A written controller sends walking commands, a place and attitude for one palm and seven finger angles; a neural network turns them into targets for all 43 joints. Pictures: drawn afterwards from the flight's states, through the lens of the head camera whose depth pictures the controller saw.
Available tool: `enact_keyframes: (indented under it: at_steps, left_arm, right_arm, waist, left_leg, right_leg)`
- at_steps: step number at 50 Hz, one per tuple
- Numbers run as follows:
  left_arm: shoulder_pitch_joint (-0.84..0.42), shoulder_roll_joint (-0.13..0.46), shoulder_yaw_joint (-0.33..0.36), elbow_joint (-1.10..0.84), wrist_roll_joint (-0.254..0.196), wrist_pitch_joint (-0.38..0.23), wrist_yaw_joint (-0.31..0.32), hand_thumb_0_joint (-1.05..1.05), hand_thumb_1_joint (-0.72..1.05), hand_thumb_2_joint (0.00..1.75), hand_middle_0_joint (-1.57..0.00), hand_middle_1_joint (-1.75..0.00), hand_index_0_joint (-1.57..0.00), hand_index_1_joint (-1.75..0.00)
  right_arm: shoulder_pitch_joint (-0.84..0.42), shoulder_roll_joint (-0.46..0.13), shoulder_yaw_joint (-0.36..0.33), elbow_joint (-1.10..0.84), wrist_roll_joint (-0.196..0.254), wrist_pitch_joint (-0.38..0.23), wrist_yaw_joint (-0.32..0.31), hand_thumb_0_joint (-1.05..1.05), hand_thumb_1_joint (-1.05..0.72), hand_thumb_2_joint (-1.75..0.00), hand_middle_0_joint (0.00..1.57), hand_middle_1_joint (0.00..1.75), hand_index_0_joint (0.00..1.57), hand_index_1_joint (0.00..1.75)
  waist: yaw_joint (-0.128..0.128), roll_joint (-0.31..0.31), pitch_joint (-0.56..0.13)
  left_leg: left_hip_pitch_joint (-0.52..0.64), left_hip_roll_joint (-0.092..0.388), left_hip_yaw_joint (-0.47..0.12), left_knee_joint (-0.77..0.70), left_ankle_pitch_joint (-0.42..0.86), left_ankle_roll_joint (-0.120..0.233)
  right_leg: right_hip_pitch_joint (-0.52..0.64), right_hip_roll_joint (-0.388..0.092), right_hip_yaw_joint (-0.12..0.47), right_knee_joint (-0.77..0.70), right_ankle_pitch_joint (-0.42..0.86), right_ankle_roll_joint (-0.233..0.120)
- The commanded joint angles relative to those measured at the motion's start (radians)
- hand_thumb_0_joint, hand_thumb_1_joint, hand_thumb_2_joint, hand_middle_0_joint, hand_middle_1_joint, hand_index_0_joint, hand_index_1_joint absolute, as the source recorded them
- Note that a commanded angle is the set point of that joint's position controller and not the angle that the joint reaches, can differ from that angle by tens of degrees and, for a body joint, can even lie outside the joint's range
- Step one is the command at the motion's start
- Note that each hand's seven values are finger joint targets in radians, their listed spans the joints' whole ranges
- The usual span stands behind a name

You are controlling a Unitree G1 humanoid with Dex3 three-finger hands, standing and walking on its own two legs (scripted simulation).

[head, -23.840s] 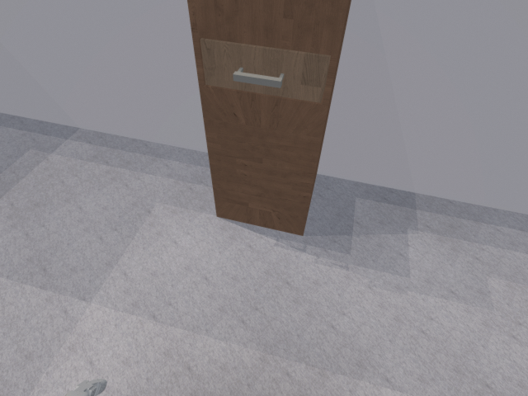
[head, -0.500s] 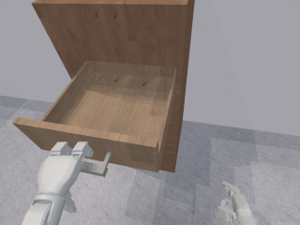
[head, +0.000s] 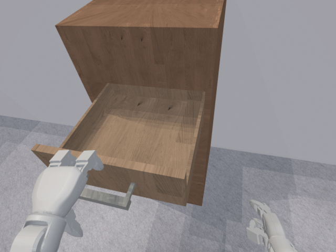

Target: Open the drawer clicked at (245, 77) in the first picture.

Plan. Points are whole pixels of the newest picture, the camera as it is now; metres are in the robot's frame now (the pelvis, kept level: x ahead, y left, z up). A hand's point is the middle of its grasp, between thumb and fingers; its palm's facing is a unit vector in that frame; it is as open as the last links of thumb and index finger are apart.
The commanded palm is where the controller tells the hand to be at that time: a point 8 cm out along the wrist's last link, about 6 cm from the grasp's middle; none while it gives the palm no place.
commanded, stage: lift the hand off the handle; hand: left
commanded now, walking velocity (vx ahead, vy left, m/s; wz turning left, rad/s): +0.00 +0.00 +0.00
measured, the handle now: (104, 189) +0.24 +0.21 +0.02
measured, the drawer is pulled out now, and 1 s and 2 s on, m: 0.29 0.29 0.29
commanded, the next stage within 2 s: draw the hand back to the body in 0.62 s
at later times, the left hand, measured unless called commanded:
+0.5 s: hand (62, 172) +0.20 +0.22 +0.17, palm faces +0.16 -0.07 -0.98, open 13.8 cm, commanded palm +0.16 +0.22 +0.22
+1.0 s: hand (52, 179) +0.19 +0.23 +0.17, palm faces +0.12 -0.06 -0.99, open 13.8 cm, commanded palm +0.15 +0.23 +0.22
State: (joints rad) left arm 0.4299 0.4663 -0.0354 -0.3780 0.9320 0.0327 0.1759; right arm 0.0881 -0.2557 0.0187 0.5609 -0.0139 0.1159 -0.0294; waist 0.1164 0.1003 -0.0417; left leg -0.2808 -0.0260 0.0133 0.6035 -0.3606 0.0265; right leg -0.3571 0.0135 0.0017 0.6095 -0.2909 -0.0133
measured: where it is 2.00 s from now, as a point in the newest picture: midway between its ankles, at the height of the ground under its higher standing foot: outside the picture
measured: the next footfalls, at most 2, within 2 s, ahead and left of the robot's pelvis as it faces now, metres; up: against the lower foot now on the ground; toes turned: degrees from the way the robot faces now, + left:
none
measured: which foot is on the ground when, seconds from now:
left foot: down 0.00-1.00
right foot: down 0.00-1.00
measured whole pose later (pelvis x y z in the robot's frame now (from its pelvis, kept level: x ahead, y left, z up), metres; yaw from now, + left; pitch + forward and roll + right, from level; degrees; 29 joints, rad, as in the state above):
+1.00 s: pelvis -0.02 -0.01 +0.01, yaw +1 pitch -2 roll +0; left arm 0.35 0.62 0.16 -0.49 0.74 0.02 -0.05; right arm 0.11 -0.28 0.05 0.55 0.03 0.11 -0.02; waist 0.10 0.12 0.01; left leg -0.17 -0.01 -0.02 0.49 -0.28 0.01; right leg -0.24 0.02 -0.03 0.49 -0.21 -0.03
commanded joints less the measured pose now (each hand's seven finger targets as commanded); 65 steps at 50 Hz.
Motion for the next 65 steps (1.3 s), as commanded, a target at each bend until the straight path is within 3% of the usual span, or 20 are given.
enact_keyframes:
  at_steps: [1, 3, 4, 9, 13, 16, 18, 19, 20, 22, 23, 28, 32, 33, 36, 38, 51, 54, 58, 65]
  left_arm:
    - [-0.183, 0.181, 0.151, -0.256, -0.007, -0.001, 0.013, 0.0, -0.5, 0.3, -0.3, -1.2, -0.3, -1.2]
    - [-0.148, 0.224, 0.196, -0.272, -0.022, 0.013, 0.003, 0.0, -0.5, 0.3, -0.3, -1.2, -0.3, -1.2]
    - [-0.137, 0.167, 0.141, -0.273, -0.017, 0.022, -0.012, 0.0, -0.5, 0.3, -0.3, -1.2, -0.3, -1.2]
    - [-0.138, 0.204, 0.169, -0.266, -0.048, 0.069, -0.08, 0.0, -0.5, 0.3, -0.3, -1.2, -0.3, -1.2]
    - [-0.14, 0.274, 0.235, -0.328, -0.084, 0.089, -0.116, 0.0, -0.5, 0.3, -0.3, -1.2, -0.3, -1.2]
    - [-0.168, 0.227, 0.177, -0.363, -0.096, 0.081, -0.139, 0.0, -0.5, 0.3, -0.3, -1.2, -0.3, -1.2]
    - [-0.173, 0.27, 0.225, -0.401, -0.11, 0.079, -0.14, 0.0, -0.5, 0.3, -0.3, -1.2, -0.3, -1.2]
    - [-0.158, 0.252, 0.209, -0.408, -0.104, 0.075, -0.143, 0.0, -0.5, 0.3, -0.3, -1.2, -0.3, -1.2]
    - [-0.157, 0.302, 0.253, -0.381, -0.108, 0.074, -0.141, 0.0, -0.5, 0.3, -0.3, -1.2, -0.3, -1.2]
    - [-0.176, 0.294, 0.25, -0.388, -0.099, 0.073, -0.145, 0.0, -0.5, 0.3, -0.3, -1.2, -0.3, -1.2]
    - [-0.17, 0.311, 0.281, -0.395, -0.116, 0.083, -0.145, 0.0, -0.5, 0.3, -0.3, -1.2, -0.3, -1.2]
    - [-0.181, 0.28, 0.258, -0.379, -0.155, 0.1, -0.185, 0.0, -0.5, 0.3, -0.3, -1.2, -0.3, -1.2]
    - [-0.2, 0.257, 0.203, -0.359, -0.14, 0.097, -0.223, 0.0, -0.5, 0.3, -0.3, -1.2, -0.3, -1.2]
    - [-0.186, 0.269, 0.231, -0.386, -0.165, 0.094, -0.222, 0.0, -0.5, 0.3, -0.3, -1.2, -0.3, -1.2]
    - [-0.195, 0.315, 0.265, -0.354, -0.137, 0.064, -0.214, 0.0, -0.5, 0.3, -0.3, -1.2, -0.3, -1.2]
    - [-0.229, 0.36, 0.318, -0.377, -0.144, 0.042, -0.191, 0.0, -0.5, 0.3, -0.3, -1.2, -0.3, -1.2]
    - [-0.174, 0.337, 0.323, -0.279, -0.207, -0.034, -0.214, 0.0, -0.5, 0.3, -0.3, -1.2, -0.3, -1.2]
    - [-0.149, 0.375, 0.366, -0.327, -0.213, -0.052, -0.206, 0.0, -0.5, 0.3, -0.3, -1.2, -0.3, -1.2]
    - [-0.087, 0.404, 0.424, -0.363, -0.234, -0.075, -0.171, 0.0, -0.5, 0.3, -0.3, -1.2, -0.3, -1.2]
    - [-0.001, 0.392, 0.458, -0.311, -0.238, -0.082, -0.143, 0.0, -0.5, 0.3, -0.3, -1.2, -0.3, -1.2]
  right_arm:
    - [-0.151, -0.089, -0.025, -0.165, 0.003, -0.038, -0.005, 0.0, -0.9, -0.9, 0.2, 0.3, 0.2, 0.3]
    - [-0.175, -0.101, -0.021, -0.176, 0.016, -0.038, -0.008, 0.0, -0.9, -0.9, 0.2, 0.3, 0.2, 0.3]
    - [-0.158, -0.083, -0.011, -0.179, 0.011, -0.036, 0.0, 0.0, -0.9, -0.9, 0.2, 0.3, 0.2, 0.3]
    - [-0.166, -0.09, -0.001, -0.18, 0.024, -0.02, 0.011, 0.0, -0.9, -0.9, 0.2, 0.3, 0.2, 0.3]
    - [-0.211, -0.119, -0.005, -0.202, 0.043, -0.013, 0.006, 0.0, -0.9, -0.9, 0.2, 0.3, 0.2, 0.3]
    - [-0.178, -0.11, -0.002, -0.203, 0.033, -0.007, 0.009, 0.0, -0.9, -0.9, 0.2, 0.3, 0.2, 0.3]
    - [-0.208, -0.124, -0.002, -0.215, 0.044, -0.017, 0.007, 0.0, -0.9, -0.9, 0.2, 0.3, 0.2, 0.3]
    - [-0.167, -0.109, 0.009, -0.22, 0.034, -0.018, 0.01, 0.0, -0.9, -0.9, 0.2, 0.3, 0.2, 0.3]
    - [-0.173, -0.117, -0.003, -0.203, 0.038, -0.011, 0.005, 0.0, -0.9, -0.9, 0.2, 0.3, 0.2, 0.3]
    - [-0.174, -0.116, 0.001, -0.204, 0.037, -0.008, 0.011, 0.0, -0.9, -0.9, 0.2, 0.3, 0.2, 0.3]
    - [-0.212, -0.123, 0.001, -0.209, 0.05, -0.016, 0.014, 0.0, -0.9, -0.9, 0.2, 0.3, 0.2, 0.3]
    - [-0.221, -0.119, -0.004, -0.206, 0.059, -0.022, 0.027, 0.0, -0.9, -0.9, 0.2, 0.3, 0.2, 0.3]
    - [-0.193, -0.118, -0.002, -0.205, 0.049, -0.005, 0.032, 0.0, -0.9, -0.9, 0.2, 0.3, 0.2, 0.3]
    - [-0.23, -0.126, -0.002, -0.22, 0.064, -0.02, 0.03, 0.0, -0.9, -0.9, 0.2, 0.3, 0.2, 0.3]
    - [-0.185, -0.121, 0.007, -0.213, 0.044, -0.012, 0.018, 0.0, -0.9, -0.9, 0.2, 0.3, 0.2, 0.3]
    - [-0.211, -0.126, 0.009, -0.218, 0.051, -0.031, 0.012, 0.0, -0.9, -0.9, 0.2, 0.3, 0.2, 0.3]
    - [-0.159, -0.121, -0.014, -0.198, 0.043, -0.069, 0.007, 0.0, -0.9, -0.9, 0.2, 0.3, 0.2, 0.3]
    - [-0.151, -0.123, -0.005, -0.22, 0.04, -0.08, 0.002, 0.0, -0.9, -0.9, 0.2, 0.3, 0.2, 0.3]
    - [-0.15, -0.133, -0.015, -0.226, 0.05, -0.086, -0.004, 0.0, -0.9, -0.9, 0.2, 0.3, 0.2, 0.3]
    - [-0.109, -0.121, -0.031, -0.219, 0.043, -0.077, 0.006, 0.0, -0.9, -0.9, 0.2, 0.3, 0.2, 0.3]
  waist:
    - [-0.009, -0.061, -0.146]
    - [-0.002, -0.032, -0.166]
    - [0.0, -0.04, -0.168]
    - [-0.001, -0.067, -0.144]
    - [-0.004, -0.03, -0.143]
    - [-0.013, -0.051, -0.124]
    - [-0.01, -0.011, -0.126]
    - [0.001, -0.043, -0.159]
    - [-0.006, -0.035, -0.114]
    - [-0.002, -0.062, -0.103]
    - [-0.002, -0.021, -0.098]
    - [-0.011, -0.016, -0.084]
    - [-0.017, -0.083, -0.058]
    - [-0.022, -0.057, -0.067]
    - [-0.007, -0.091, -0.094]
    - [-0.005, -0.023, -0.095]
    - [-0.021, -0.069, -0.063]
    - [-0.008, -0.055, -0.121]
    - [-0.015, -0.019, -0.089]
    - [-0.016, -0.049, -0.071]
  left_leg:
    - [0.044, 0.028, -0.012, -0.113, 0.318, -0.014]
    - [0.062, 0.037, -0.017, -0.117, 0.345, -0.019]
    - [0.064, 0.03, -0.01, -0.118, 0.358, -0.015]
    - [0.063, 0.034, -0.008, -0.155, 0.373, -0.015]
    - [0.082, 0.047, -0.009, -0.169, 0.378, -0.015]
    - [0.092, 0.043, -0.007, -0.184, 0.392, -0.014]
    - [0.101, 0.054, -0.014, -0.183, 0.374, -0.015]
    - [0.105, 0.045, -0.009, -0.182, 0.396, -0.012]
    - [0.095, 0.05, -0.007, -0.194, 0.384, -0.016]
    - [0.09, 0.045, -0.005, -0.197, 0.369, -0.016]
    - [0.09, 0.053, -0.012, -0.196, 0.353, -0.017]
    - [0.093, 0.046, -0.014, -0.208, 0.331, -0.017]
    - [0.069, 0.038, 0.003, -0.224, 0.291, -0.015]
    - [0.073, 0.048, -0.004, -0.214, 0.266, -0.012]
    - [0.071, 0.035, 0.005, -0.211, 0.262, -0.01]
    - [0.072, 0.043, -0.004, -0.204, 0.218, -0.011]
    - [0.044, 0.02, -0.004, -0.18, 0.188, -0.01]
    - [0.046, 0.021, -0.008, -0.16, 0.192, -0.01]
    - [0.044, 0.033, -0.009, -0.143, 0.19, -0.018]
    - [0.021, 0.032, -0.002, -0.124, 0.21, -0.015]
  right_leg:
    - [0.146, -0.006, 0.003, -0.113, 0.195, -0.005]
    - [0.18, -0.001, 0.017, -0.119, 0.231, -0.008]
    - [0.179, -0.013, -0.002, -0.118, 0.223, -0.004]
    - [0.234, -0.013, -0.011, -0.138, 0.259, 0.0]
    - [0.264, -0.003, 0.006, -0.158, 0.291, 0.004]
    - [0.251, -0.013, -0.019, -0.17, 0.269, 0.009]
    - [0.25, -0.003, -0.004, -0.18, 0.263, 0.006]
    - [0.27, -0.019, -0.023, -0.17, 0.26, 0.007]
    - [0.263, -0.013, -0.013, -0.182, 0.262, 0.005]
    - [0.253, -0.015, -0.02, -0.184, 0.244, 0.007]
    - [0.253, -0.004, -0.005, -0.19, 0.241, 0.002]
    - [0.251, -0.001, -0.013, -0.199, 0.225, 0.003]
    - [0.24, -0.014, -0.028, -0.206, 0.176, 0.011]
    - [0.238, -0.001, -0.015, -0.21, 0.174, 0.009]
    - [0.252, -0.019, -0.022, -0.209, 0.145, 0.012]
    - [0.238, -0.009, -0.005, -0.218, 0.112, 0.007]
    - [0.196, -0.032, -0.015, -0.216, 0.066, 0.013]
    - [0.214, -0.042, -0.011, -0.201, 0.07, 0.011]
    - [0.173, -0.036, -0.004, -0.203, 0.08, 0.007]
    - [0.144, -0.04, -0.019, -0.176, 0.102, 0.006]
